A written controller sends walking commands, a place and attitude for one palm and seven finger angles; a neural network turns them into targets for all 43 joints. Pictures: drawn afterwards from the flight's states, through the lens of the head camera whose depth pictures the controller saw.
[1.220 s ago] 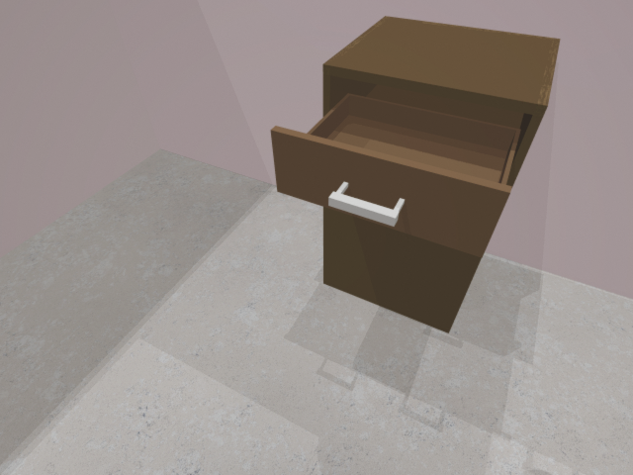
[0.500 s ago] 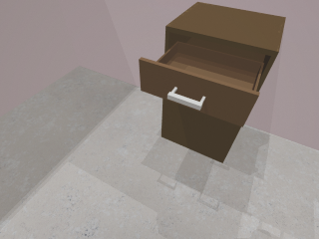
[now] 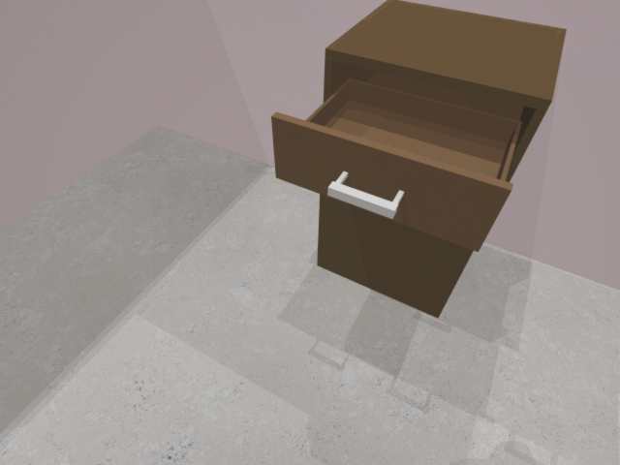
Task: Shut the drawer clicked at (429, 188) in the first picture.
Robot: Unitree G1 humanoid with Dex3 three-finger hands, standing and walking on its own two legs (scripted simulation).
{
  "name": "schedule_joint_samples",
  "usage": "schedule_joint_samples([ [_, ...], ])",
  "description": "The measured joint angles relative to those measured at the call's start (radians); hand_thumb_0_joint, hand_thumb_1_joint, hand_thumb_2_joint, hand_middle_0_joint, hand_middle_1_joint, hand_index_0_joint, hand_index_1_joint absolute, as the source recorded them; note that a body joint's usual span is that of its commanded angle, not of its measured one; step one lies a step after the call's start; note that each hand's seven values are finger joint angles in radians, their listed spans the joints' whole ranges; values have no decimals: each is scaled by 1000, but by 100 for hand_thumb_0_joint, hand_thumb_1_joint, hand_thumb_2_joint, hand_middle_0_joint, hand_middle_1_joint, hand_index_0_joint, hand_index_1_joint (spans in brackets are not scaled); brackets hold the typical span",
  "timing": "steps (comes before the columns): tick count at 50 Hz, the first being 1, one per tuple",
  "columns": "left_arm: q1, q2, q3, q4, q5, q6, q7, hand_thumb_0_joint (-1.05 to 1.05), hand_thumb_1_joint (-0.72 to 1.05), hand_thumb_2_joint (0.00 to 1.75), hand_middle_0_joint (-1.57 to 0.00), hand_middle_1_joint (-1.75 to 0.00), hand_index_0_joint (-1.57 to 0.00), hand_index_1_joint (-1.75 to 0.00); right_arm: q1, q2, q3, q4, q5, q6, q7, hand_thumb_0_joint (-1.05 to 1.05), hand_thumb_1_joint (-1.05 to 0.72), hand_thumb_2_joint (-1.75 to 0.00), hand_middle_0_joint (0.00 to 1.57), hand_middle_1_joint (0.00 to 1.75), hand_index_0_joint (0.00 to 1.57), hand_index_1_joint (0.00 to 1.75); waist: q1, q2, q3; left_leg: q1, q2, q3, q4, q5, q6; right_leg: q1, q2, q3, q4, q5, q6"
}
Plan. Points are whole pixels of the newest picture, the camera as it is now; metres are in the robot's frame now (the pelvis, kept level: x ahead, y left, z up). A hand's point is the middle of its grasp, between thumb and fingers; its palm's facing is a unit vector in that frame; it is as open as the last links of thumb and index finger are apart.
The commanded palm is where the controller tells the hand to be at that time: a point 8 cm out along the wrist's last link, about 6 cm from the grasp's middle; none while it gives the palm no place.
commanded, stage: look at it before walking up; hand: left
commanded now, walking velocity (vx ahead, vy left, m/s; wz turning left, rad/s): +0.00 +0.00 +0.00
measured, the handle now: (366, 192) +0.60 -0.07 -0.01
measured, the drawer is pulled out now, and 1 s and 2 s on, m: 0.29 0.29 0.29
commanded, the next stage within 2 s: turn to face it in 0.22 s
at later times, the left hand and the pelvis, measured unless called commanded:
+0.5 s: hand out of the picture +0.08 +0.23 -0.16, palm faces -0.06 -0.94 -0.32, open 7.4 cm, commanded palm none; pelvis +0.01 -0.01 +0.00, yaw -4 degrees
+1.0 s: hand out of the picture +0.06 +0.16 -0.17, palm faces -0.20 -0.95 -0.25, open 7.4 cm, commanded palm none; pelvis -0.02 -0.02 -0.01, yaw -16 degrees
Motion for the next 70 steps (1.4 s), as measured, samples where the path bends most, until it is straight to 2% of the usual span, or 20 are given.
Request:
schedule_joint_samples([
  [17,-13,-4,0,1,-2,-3,0,1,90,90,-20,-30,-21,-30,-2,1,4,10,0,2,-3,1,-91,-90,20,30,20,30,-4,1,1,23,11,-1,-17,-5,-9,23,11,-1,-21,-2,-8],
  [20,-11,-5,4,-5,-2,2,1,1,90,90,-20,-30,-21,-30,-4,4,2,7,-2,3,-6,1,-91,-90,20,30,20,30,2,1,3,21,16,8,-10,-10,-11,18,16,7,-15,-3,-10],
  [25,11,-28,16,-34,-1,33,7,1,90,90,-20,-30,-21,-30,-3,32,-8,-31,-2,18,-21,1,-91,-90,20,30,20,30,11,1,11,-11,33,50,58,-50,-15,-34,33,49,55,-25,-11],
  [32,45,-67,30,-96,2,63,-9,1,90,90,-20,-30,-20,-30,32,92,-24,-98,-3,34,-22,1,-91,-90,20,30,20,30,8,-21,43,-70,49,119,162,-104,-14,-143,54,113,208,-74,-13],
  [36,65,-88,42,-125,3,64,-15,1,90,90,-20,-30,-21,-30,49,107,-36,-111,-5,41,-20,1,-91,-90,20,30,20,30,24,-24,63,-85,70,167,237,-147,-25,-177,31,51,326,-161,-5],
  [38,76,-109,46,-132,8,53,-15,1,90,90,-20,-30,-21,-30,50,100,-46,-114,-4,52,-20,1,-91,-90,20,30,20,30,19,13,69,-125,100,155,338,-205,-34,-180,56,33,332,-155,-48],
  [40,88,-126,43,-141,7,41,-5,1,90,90,-20,-30,-21,-30,44,99,-55,-116,-2,68,-24,1,-91,-90,20,30,20,30,14,21,70,-200,70,91,508,-301,-36,-183,62,32,316,-141,-66],
  [41,93,-133,43,-144,6,39,0,0,90,90,-20,-30,-21,-30,39,99,-57,-116,0,73,-25,1,-91,-90,20,30,20,30,15,21,70,-233,54,66,584,-311,-34,-178,64,38,290,-123,-66],
  [43,103,-144,45,-147,3,42,4,0,90,90,-20,-30,-21,-30,29,99,-61,-118,-1,72,-23,1,-91,-90,20,30,20,30,18,18,70,-282,37,38,691,-272,-36,-164,71,52,225,-81,-68],
  [46,117,-152,47,-149,1,42,7,1,90,90,-20,-30,-21,-30,25,99,-64,-127,-4,63,-21,1,-91,-90,20,30,20,30,19,10,60,-312,34,20,740,-208,-43,-147,80,77,140,-24,-70],
  [50,131,-160,52,-150,2,36,11,1,90,90,-20,-30,-21,-30,28,93,-67,-131,-7,61,-27,1,-91,-90,20,30,20,30,20,8,35,-300,36,-3,714,-190,-52,-136,94,102,80,17,-64],
  [54,133,-158,58,-153,9,36,14,1,90,90,-20,-30,-21,-30,30,94,-67,-131,-5,61,-33,1,-91,-90,20,30,20,30,25,1,14,-253,35,-10,606,-224,-50,-136,103,126,60,35,-54],
  [58,125,-144,64,-158,15,43,14,1,90,90,-20,-30,-21,-30,31,109,-60,-139,3,50,-34,1,-91,-90,20,30,20,30,33,-20,-2,-176,22,-4,409,-252,-32,-150,108,156,59,47,-33],
  [61,120,-127,70,-159,10,53,13,1,90,90,-20,-30,-21,-30,47,123,-51,-151,8,26,-36,1,-91,-90,20,30,20,30,26,-32,-16,-81,16,5,186,-161,-7,-174,118,174,91,42,-7],
  [63,109,-107,78,-151,6,63,13,1,90,90,-20,-30,-21,-30,63,146,-43,-152,0,16,-38,1,-91,-90,20,30,20,30,17,-63,-16,-68,2,26,169,-127,23,-211,109,172,198,-90,-2],
  [65,105,-95,86,-143,11,70,10,1,90,90,-20,-30,-21,-30,92,162,-29,-153,-10,18,-34,1,-91,-90,20,30,20,30,11,-68,-28,-54,10,41,155,-132,36,-264,107,131,369,-190,11],
  [68,106,-77,95,-140,21,66,-5,1,90,90,-20,-30,-20,-30,143,180,-15,-139,-16,13,-32,1,-91,-90,20,30,20,30,6,-67,-49,-24,22,57,93,-110,42,-327,83,84,608,-168,20],
  [70,113,-69,97,-137,23,57,-14,1,91,90,-20,-30,-20,-30,174,188,-11,-126,-15,2,-31,1,-91,-90,20,30,20,30,6,-69,-59,-5,23,75,53,-93,45,-348,56,67,697,-122,23],
])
